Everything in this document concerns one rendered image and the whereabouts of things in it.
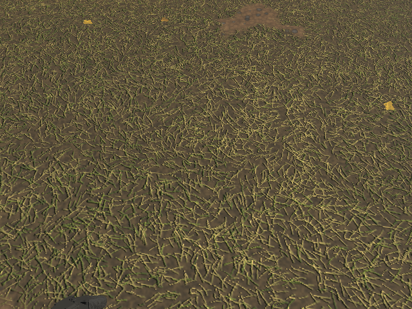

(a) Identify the left robot hand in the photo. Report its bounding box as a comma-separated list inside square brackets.
[51, 295, 107, 309]

